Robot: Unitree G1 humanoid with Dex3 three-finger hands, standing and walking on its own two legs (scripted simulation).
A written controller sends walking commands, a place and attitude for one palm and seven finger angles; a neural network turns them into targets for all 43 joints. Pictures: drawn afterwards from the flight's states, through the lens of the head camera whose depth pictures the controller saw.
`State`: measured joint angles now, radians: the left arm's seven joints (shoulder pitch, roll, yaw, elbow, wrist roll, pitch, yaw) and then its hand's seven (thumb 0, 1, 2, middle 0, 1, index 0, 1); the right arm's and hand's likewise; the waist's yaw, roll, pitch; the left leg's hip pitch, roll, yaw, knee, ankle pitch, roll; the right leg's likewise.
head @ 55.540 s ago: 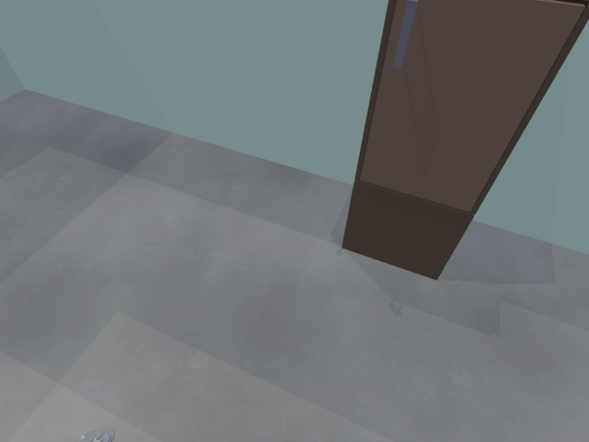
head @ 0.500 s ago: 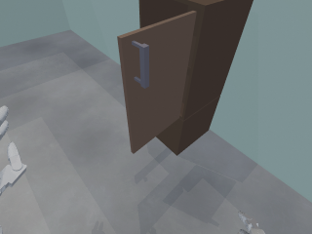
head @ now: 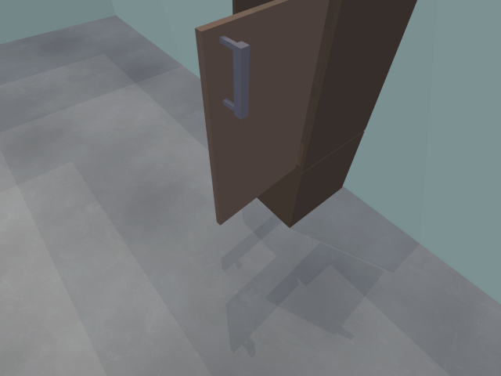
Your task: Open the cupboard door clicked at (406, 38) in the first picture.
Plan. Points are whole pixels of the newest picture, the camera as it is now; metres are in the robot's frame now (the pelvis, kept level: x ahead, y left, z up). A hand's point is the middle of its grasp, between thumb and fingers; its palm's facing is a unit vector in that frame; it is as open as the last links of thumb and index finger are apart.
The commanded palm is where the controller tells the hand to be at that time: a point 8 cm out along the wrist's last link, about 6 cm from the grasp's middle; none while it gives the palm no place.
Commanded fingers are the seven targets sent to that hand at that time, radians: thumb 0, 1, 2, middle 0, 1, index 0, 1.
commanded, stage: let the arm hang, fingers relaxed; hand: left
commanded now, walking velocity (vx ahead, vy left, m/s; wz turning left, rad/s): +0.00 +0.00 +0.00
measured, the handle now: (233, 79) +0.60 +0.06 +0.16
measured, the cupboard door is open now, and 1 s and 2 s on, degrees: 94 94 94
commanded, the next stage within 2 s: look to check the result in 0.80 s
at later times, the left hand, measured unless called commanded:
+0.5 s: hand out of the picture +0.01 +0.19 -0.16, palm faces +0.04 -0.97 -0.25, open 7.4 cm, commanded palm none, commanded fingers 0.00 0.90 0.90 -0.20 -0.30 -0.20 -0.30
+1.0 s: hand out of the picture +0.06 +0.18 -0.16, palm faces +0.02 -0.97 -0.26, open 7.4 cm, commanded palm none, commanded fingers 0.00 0.90 0.90 -0.20 -0.30 -0.20 -0.30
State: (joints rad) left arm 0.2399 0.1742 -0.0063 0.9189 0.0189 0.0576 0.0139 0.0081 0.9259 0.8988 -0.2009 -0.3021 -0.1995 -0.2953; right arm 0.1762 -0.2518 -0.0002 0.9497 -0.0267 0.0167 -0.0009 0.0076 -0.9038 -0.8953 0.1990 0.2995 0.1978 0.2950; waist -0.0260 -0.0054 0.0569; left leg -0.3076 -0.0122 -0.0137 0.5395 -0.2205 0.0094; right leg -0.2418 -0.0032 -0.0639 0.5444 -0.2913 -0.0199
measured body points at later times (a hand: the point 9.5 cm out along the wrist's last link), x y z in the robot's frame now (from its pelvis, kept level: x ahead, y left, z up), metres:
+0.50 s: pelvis +0.01 +0.00 +0.01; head +0.02 -0.02 +0.46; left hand +0.01 +0.24 -0.14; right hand +0.01 -0.22 -0.16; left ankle +0.04 +0.11 -0.73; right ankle +0.00 -0.11 -0.73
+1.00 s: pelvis +0.03 -0.02 +0.01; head +0.05 -0.03 +0.46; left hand +0.06 +0.23 -0.14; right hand +0.05 -0.26 -0.15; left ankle +0.04 +0.11 -0.73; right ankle +0.00 -0.11 -0.73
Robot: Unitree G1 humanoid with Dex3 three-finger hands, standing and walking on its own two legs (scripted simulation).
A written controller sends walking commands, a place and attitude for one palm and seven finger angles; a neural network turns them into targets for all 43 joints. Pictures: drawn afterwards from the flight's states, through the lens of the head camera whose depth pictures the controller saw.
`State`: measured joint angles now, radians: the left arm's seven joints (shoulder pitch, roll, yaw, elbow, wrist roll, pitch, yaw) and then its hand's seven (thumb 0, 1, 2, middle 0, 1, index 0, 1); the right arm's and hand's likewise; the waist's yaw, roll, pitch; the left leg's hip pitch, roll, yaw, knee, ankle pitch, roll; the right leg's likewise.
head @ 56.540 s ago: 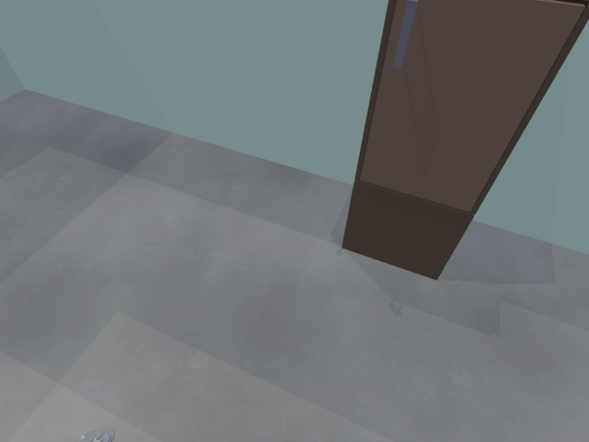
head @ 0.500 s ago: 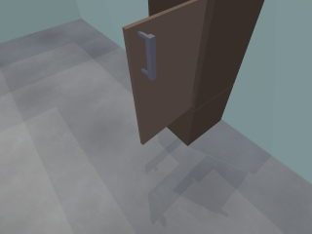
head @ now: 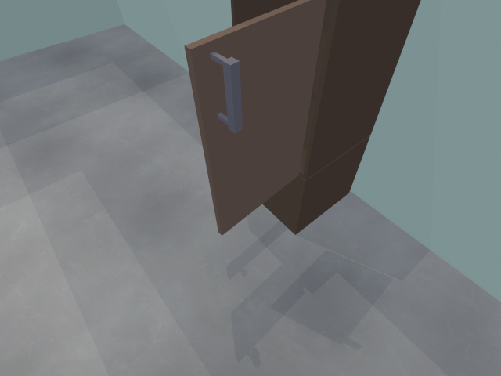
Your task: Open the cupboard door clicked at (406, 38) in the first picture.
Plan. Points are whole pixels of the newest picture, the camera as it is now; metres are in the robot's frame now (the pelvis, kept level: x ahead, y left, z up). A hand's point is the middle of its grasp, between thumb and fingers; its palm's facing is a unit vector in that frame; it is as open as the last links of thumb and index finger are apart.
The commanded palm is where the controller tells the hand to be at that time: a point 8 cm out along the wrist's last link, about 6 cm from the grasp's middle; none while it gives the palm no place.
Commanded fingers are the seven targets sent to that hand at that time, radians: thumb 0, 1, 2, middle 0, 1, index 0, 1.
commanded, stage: look to check the result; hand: left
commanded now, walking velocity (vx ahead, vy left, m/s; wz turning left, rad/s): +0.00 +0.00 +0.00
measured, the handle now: (226, 94) +0.57 +0.08 +0.15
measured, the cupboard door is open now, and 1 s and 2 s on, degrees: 94 94 94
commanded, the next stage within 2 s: stand and wait in 0.38 s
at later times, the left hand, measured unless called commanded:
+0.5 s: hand out of the picture +0.06 +0.21 -0.16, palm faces +0.01 -0.96 -0.29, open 7.4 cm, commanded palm none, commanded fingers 0.00 0.90 0.90 -0.20 -0.30 -0.20 -0.30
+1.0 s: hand out of the picture +0.07 +0.21 -0.16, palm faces -0.01 -0.96 -0.29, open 7.4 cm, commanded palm none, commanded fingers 0.00 0.90 0.90 -0.20 -0.30 -0.20 -0.30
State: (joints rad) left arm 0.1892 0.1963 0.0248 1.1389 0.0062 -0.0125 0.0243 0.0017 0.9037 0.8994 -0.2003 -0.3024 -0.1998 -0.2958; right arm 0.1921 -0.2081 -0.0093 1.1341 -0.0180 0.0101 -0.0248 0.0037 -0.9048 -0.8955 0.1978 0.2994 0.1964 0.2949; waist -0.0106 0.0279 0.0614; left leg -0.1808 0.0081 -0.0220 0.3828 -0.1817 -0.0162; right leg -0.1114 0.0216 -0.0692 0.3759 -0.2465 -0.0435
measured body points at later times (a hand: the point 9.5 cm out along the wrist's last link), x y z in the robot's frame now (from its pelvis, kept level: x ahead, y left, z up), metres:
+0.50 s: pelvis +0.01 -0.01 +0.00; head +0.03 -0.02 +0.45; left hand +0.06 +0.26 -0.14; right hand +0.06 -0.27 -0.16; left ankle +0.02 +0.13 -0.74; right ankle -0.03 -0.09 -0.74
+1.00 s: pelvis +0.02 -0.01 +0.00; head +0.04 -0.02 +0.45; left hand +0.07 +0.26 -0.14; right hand +0.06 -0.27 -0.16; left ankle +0.02 +0.13 -0.74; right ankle -0.03 -0.09 -0.74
